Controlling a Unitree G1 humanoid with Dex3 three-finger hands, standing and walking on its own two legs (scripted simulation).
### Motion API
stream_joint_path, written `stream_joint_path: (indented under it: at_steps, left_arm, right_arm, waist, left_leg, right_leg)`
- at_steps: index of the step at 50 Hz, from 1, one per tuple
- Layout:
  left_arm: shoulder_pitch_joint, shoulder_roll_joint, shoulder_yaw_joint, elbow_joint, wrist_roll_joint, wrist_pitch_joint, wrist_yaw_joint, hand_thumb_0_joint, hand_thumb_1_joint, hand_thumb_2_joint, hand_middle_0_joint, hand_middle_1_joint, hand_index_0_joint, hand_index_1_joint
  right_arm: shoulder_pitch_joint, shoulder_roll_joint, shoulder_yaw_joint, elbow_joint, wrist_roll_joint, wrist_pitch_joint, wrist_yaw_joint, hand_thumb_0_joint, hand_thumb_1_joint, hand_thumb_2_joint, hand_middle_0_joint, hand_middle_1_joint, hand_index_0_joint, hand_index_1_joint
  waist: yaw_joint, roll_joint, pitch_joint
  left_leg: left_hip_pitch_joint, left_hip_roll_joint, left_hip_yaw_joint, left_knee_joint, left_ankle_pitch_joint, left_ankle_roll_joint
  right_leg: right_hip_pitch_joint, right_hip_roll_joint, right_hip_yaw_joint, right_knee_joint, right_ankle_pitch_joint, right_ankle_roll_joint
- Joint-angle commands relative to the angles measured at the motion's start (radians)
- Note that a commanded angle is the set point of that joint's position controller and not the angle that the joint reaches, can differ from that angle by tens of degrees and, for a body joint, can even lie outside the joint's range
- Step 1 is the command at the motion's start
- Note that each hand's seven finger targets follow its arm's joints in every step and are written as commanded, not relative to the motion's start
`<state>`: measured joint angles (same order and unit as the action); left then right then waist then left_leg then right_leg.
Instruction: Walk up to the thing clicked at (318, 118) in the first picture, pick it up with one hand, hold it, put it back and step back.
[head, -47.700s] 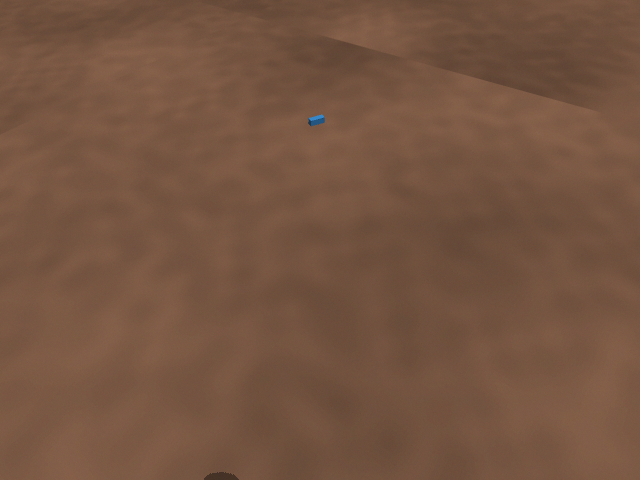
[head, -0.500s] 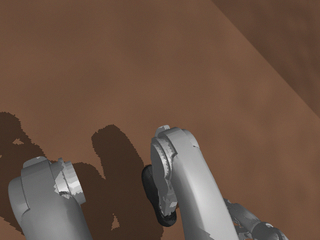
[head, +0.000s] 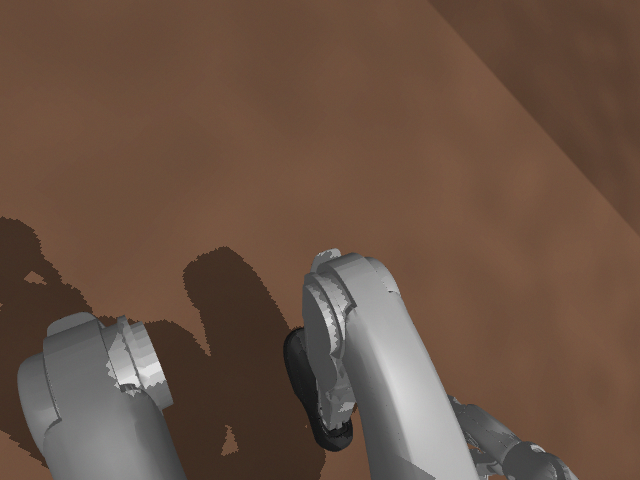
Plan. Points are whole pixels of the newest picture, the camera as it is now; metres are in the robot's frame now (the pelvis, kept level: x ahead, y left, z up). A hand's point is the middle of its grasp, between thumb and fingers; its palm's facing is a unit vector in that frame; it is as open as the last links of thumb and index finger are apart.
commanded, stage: withdraw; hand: left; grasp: from above
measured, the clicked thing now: out of the picture +0.40 +0.35 -0.28
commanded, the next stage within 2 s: home in 0.98 s
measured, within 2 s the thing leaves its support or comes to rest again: neither
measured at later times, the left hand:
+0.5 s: hand out of the picture +0.40 +0.38 -0.13, palm faces -0.34 -0.09 -0.94, open 13.3 cm
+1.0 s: hand out of the picture +0.38 +0.37 -0.14, palm faces -0.48 -0.15 -0.87, open 13.2 cm
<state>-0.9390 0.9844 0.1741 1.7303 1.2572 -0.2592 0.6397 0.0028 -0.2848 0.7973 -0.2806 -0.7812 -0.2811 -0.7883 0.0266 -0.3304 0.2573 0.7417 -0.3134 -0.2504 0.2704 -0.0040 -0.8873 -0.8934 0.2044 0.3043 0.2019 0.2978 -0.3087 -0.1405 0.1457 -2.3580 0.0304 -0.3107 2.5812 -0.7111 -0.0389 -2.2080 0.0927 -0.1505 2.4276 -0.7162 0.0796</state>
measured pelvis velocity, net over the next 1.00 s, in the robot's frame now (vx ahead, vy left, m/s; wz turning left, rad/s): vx -0.02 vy -0.01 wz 0.09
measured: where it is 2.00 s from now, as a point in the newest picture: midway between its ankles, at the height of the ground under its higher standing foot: (247, 445)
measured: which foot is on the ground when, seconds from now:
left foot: down 0.00-1.00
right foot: down 0.00-1.00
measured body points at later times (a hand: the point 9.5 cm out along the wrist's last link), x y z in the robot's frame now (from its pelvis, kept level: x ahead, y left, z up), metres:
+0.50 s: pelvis +0.00 +0.00 +0.03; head +0.21 +0.11 +0.41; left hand +0.42 +0.38 -0.08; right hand +0.13 -0.25 -0.08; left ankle +0.06 +0.14 -0.26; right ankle +0.11 -0.13 -0.26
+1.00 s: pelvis -0.02 -0.01 +0.03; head +0.21 +0.10 +0.40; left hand +0.40 +0.37 -0.09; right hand +0.06 -0.28 -0.05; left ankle +0.06 +0.14 -0.26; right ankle +0.11 -0.13 -0.26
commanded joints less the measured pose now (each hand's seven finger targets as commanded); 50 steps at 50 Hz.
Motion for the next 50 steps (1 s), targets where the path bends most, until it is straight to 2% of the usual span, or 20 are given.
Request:
stream_joint_path:
  at_steps: [1,5,7,9,10,13,15,18,20,21,24,27,30,34,37,40,43,45,47,50]
  left_arm:
    - [-0.192,0.24,0.009,-0.089,-0.001,-0.01,0.045,0.0,-0.357,0.858,-0.205,-0.858,-0.203,-0.858]
    - [-0.22,0.222,-0.006,-0.091,0.009,-0.011,0.054,0.0,-0.332,0.837,-0.208,-0.858,-0.222,-0.842]
    - [-0.233,0.287,0.032,-0.15,0.013,-0.014,0.059,0.0,-0.331,0.837,-0.209,-0.857,-0.222,-0.842]
    - [-0.206,0.31,0.056,-0.222,0.017,-0.009,0.054,0.0,-0.365,0.861,-0.194,-0.871,-0.202,-0.862]
    - [-0.191,0.271,0.036,-0.24,0.013,-0.003,0.043,0.0,-0.357,0.856,-0.196,-0.864,-0.204,-0.854]
    - [-0.184,0.255,0.064,-0.449,-0.021,0.01,0.018,0.0,-0.369,0.864,-0.196,-0.857,-0.199,-0.852]
    - [-0.108,0.2,0.064,-0.475,-0.036,0.047,-0.013,0.0,-0.374,0.871,-0.184,-0.859,-0.187,-0.854]
    - [-0.125,0.085,-0.003,-0.582,-0.067,0.096,-0.08,0.0,-0.356,0.859,-0.198,-0.849,-0.201,-0.844]
    - [-0.121,0.023,-0.051,-0.586,-0.081,0.133,-0.137,0.0,-0.362,0.867,-0.19,-0.865,-0.195,-0.859]
    - [-0.146,0.026,-0.056,-0.602,-0.084,0.145,-0.167,0.0,-0.37,0.875,-0.183,-0.874,-0.188,-0.868]
    - [-0.217,-0.091,-0.129,-0.617,-0.117,0.161,-0.253,0.0,-0.394,0.898,-0.17,-0.894,-0.172,-0.891]
    - [-0.273,-0.058,-0.135,-0.613,-0.119,0.152,-0.32,0.0,-0.383,0.893,-0.186,-0.895,-0.187,-0.893]
    - [-0.265,-0.053,-0.147,-0.514,-0.113,0.135,-0.369,0.0,-0.393,0.901,-0.185,-0.902,-0.186,-0.902]
    - [-0.24,-0.005,-0.137,-0.42,-0.098,0.095,-0.403,0.0,-0.4,0.914,-0.167,-0.924,-0.17,-0.92]
    - [-0.263,0.044,-0.118,-0.393,-0.08,0.051,-0.396,0.0,-0.393,0.908,-0.169,-0.915,-0.174,-0.91]
    - [-0.249,0.066,-0.108,-0.358,-0.055,0.007,-0.374,0.0,-0.373,0.887,-0.189,-0.894,-0.194,-0.888]
    - [-0.242,0.101,-0.071,-0.359,-0.035,-0.038,-0.323,0.0,-0.357,0.872,-0.19,-0.891,-0.201,-0.878]
    - [-0.292,0.175,-0.021,-0.419,-0.013,-0.069,-0.279,0.0,-0.347,0.861,-0.197,-0.881,-0.21,-0.866]
    - [-0.308,0.19,0.01,-0.466,0.005,-0.085,-0.233,0.0,-0.344,0.85,-0.206,-0.861,-0.217,-0.848]
    - [-0.295,0.158,0.014,-0.514,0.025,-0.079,-0.176,0.0,-0.33,0.836,-0.216,-0.84,-0.227,-0.827]
  right_arm:
    - [0.152,-0.319,-0.089,0.007,0.013,0.011,-0.013,0.0,-0.882,-0.896,0.201,0.301,0.201,0.301]
    - [0.162,-0.324,-0.089,-0.001,0.002,0.013,-0.009,0.0,-0.891,-0.895,0.201,0.3,0.201,0.3]
    - [0.159,-0.33,-0.088,-0.003,0.008,0.013,-0.011,0.0,-0.893,-0.896,0.201,0.3,0.201,0.3]
    - [0.141,-0.32,-0.101,-0.004,0.015,0.011,-0.014,0.0,-0.896,-0.899,0.201,0.3,0.201,0.3]
    - [0.141,-0.315,-0.108,-0.013,0.017,0.006,-0.011,0.0,-0.895,-0.898,0.201,0.3,0.201,0.3]
    - [0.144,-0.297,-0.151,-0.014,0.044,0.015,-0.005,0.0,-0.897,-0.9,0.201,0.3,0.2,0.3]
    - [0.158,-0.285,-0.189,-0.018,0.065,0.035,0.002,0.0,-0.894,-0.899,0.2,0.3,0.2,0.3]
    - [0.174,-0.262,-0.242,-0.012,0.113,0.077,0.003,0.0,-0.892,-0.898,0.2,0.3,0.2,0.3]
    - [0.207,-0.25,-0.262,-0.005,0.141,0.1,0.001,0.0,-0.892,-0.898,0.2,0.3,0.2,0.3]
    - [0.227,-0.249,-0.274,-0.004,0.156,0.112,0.0,0.0,-0.893,-0.898,0.2,0.3,0.2,0.3]
    - [0.264,-0.23,-0.292,-0.005,0.182,0.142,-0.012,0.0,-0.893,-0.899,0.2,0.3,0.2,0.3]
    - [0.283,-0.22,-0.294,-0.018,0.199,0.165,-0.041,0.0,-0.893,-0.899,0.2,0.3,0.2,0.3]
    - [0.272,-0.205,-0.274,-0.037,0.203,0.182,-0.071,0.0,-0.895,-0.9,0.2,0.3,0.2,0.3]
    - [0.253,-0.186,-0.242,-0.068,0.204,0.201,-0.111,0.0,-0.889,-0.896,0.2,0.3,0.2,0.3]
    - [0.247,-0.192,-0.218,-0.082,0.196,0.21,-0.135,0.0,-0.887,-0.895,0.2,0.3,0.2,0.3]
    - [0.25,-0.195,-0.197,-0.078,0.184,0.213,-0.146,0.0,-0.888,-0.894,0.2,0.3,0.2,0.3]
    - [0.244,-0.204,-0.189,-0.083,0.166,0.22,-0.155,0.0,-0.885,-0.891,0.2,0.299,0.2,0.299]
    - [0.245,-0.217,-0.187,-0.076,0.151,0.222,-0.159,0.0,-0.886,-0.891,0.2,0.299,0.2,0.299]
    - [0.252,-0.221,-0.196,-0.069,0.141,0.222,-0.159,0.0,-0.888,-0.892,0.2,0.299,0.2,0.299]
    - [0.261,-0.23,-0.223,-0.054,0.133,0.208,-0.156,0.0,-0.891,-0.893,0.2,0.299,0.2,0.299]
  waist:
    - [-0.024,0.513,-0.643]
    - [-0.046,0.501,-0.605]
    - [-0.024,0.518,-0.636]
    - [0.011,0.564,-0.687]
    - [0.007,0.557,-0.691]
    - [0.078,0.688,-0.842]
    - [0.105,0.68,-0.876]
    - [0.121,0.674,-0.9]
    - [0.117,0.592,-0.868]
    - [0.115,0.557,-0.881]
    - [0.075,0.45,-0.855]
    - [0.069,0.355,-0.826]
    - [0.064,0.292,-0.735]
    - [0.076,0.255,-0.689]
    - [0.069,0.253,-0.66]
    - [0.071,0.302,-0.685]
    - [0.079,0.338,-0.725]
    - [0.092,0.414,-0.791]
    - [0.101,0.491,-0.837]
    - [0.089,0.561,-0.863]
  left_leg:
    - [0.513,0.037,0.141,-0.266,0.216,0.032]
    - [0.495,0.034,0.145,-0.256,0.205,0.037]
    - [0.501,0.033,0.152,-0.257,0.203,0.039]
    - [0.527,0.035,0.161,-0.26,0.209,0.034]
    - [0.524,0.03,0.166,-0.255,0.21,0.034]
    - [0.625,0.025,0.173,-0.308,0.27,0.016]
    - [0.628,0.023,0.185,-0.319,0.299,0.015]
    - [0.617,0.017,0.208,-0.36,0.271,0.023]
    - [0.576,0.013,0.217,-0.371,0.247,0.036]
    - [0.572,0.012,0.22,-0.378,0.244,0.042]
    - [0.573,0.006,0.206,-0.421,0.213,0.052]
    - [0.532,-0.002,0.216,-0.425,0.172,0.067]
    - [0.471,-0.011,0.224,-0.445,0.123,0.074]
    - [0.428,-0.016,0.24,-0.456,0.099,0.077]
    - [0.411,-0.017,0.239,-0.456,0.08,0.077]
    - [0.441,-0.012,0.24,-0.439,0.12,0.071]
    - [0.473,-0.011,0.237,-0.418,0.143,0.063]
    - [0.53,-0.01,0.233,-0.41,0.167,0.055]
    - [0.595,-0.007,0.227,-0.414,0.185,0.041]
    - [0.66,-0.005,0.222,-0.415,0.192,0.031]
  right_leg:
    - [0.306,0.026,-0.137,-0.2,0.292,-0.092]
    - [0.288,0.026,-0.141,-0.203,0.293,-0.087]
    - [0.312,0.024,-0.13,-0.212,0.288,-0.087]
    - [0.325,0.023,-0.115,-0.208,0.284,-0.093]
    - [0.313,0.02,-0.118,-0.206,0.284,-0.091]
    - [0.307,0.014,-0.112,-0.197,0.32,-0.107]
    - [0.286,0.011,-0.106,-0.198,0.342,-0.108]
    - [0.248,0.007,-0.077,-0.245,0.323,-0.112]
    - [0.252,0.004,-0.058,-0.281,0.31,-0.108]
    - [0.269,0.004,-0.049,-0.297,0.31,-0.108]
    - [0.281,-0.004,-0.042,-0.341,0.283,-0.108]
    - [0.321,-0.007,-0.017,-0.393,0.236,-0.106]
    - [0.319,-0.015,-0.002,-0.42,0.17,-0.107]
    - [0.348,-0.017,0.021,-0.44,0.119,-0.11]
    - [0.338,-0.019,0.019,-0.442,0.091,-0.111]
    - [0.343,-0.017,0.016,-0.404,0.139,-0.11]
    - [0.327,-0.017,0.006,-0.376,0.159,-0.109]
    - [0.315,-0.02,-0.012,-0.344,0.187,-0.112]
    - [0.287,-0.023,-0.03,-0.313,0.199,-0.118]
    - [0.22,-0.029,-0.051,-0.284,0.206,-0.123]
